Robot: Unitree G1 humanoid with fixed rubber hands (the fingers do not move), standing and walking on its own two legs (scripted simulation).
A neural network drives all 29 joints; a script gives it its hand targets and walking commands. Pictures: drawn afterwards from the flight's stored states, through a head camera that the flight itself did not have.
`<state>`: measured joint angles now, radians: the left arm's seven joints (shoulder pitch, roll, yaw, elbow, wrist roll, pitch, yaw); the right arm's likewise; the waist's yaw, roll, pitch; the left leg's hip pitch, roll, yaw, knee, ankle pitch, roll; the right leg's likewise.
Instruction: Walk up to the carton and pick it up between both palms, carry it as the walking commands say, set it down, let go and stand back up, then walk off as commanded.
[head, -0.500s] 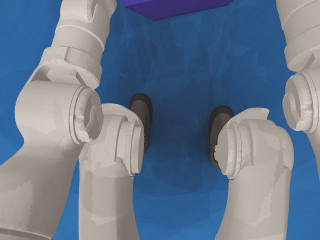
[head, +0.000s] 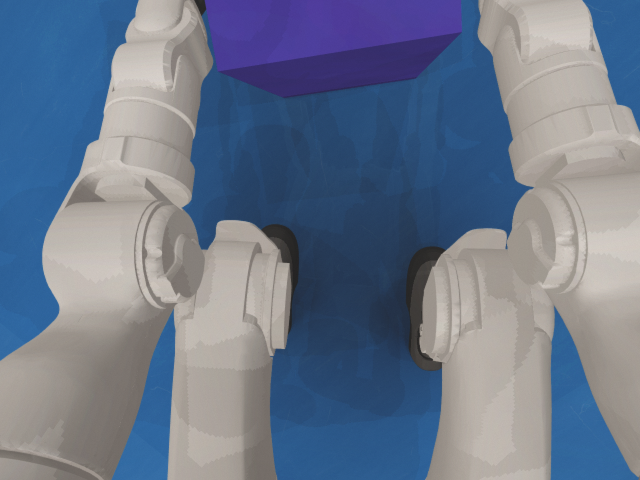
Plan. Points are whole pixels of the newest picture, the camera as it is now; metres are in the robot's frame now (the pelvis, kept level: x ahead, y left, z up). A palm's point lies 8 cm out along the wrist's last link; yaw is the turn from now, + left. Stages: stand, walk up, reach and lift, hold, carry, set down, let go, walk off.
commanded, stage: reach and lift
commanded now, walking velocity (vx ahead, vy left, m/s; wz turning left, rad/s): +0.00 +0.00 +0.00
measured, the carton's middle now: out of the picture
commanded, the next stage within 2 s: none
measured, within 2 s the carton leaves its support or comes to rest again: leaves its support in 0.34 s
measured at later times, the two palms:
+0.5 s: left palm out of the picture +0.53 +0.16 -0.15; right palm out of the picture +0.56 -0.12 -0.16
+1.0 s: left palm out of the picture +0.53 +0.15 -0.11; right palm out of the picture +0.56 -0.12 -0.11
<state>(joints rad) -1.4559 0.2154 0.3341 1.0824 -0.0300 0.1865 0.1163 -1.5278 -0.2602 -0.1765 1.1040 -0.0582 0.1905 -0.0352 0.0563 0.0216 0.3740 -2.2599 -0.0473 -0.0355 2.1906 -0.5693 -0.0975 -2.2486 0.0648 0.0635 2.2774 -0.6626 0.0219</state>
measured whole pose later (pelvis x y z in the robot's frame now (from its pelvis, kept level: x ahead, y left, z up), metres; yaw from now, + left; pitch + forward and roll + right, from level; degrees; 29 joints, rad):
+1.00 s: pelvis -0.03 +0.01 +0.04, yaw -3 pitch +31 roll +2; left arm -1.46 0.14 0.36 0.70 -0.02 0.40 0.23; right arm -1.61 -0.25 -0.26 0.90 -0.10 0.34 -0.06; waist 0.07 0.00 0.53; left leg -2.09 -0.10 -0.07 2.06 -0.52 -0.12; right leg -2.09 0.11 0.09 2.11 -0.57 0.07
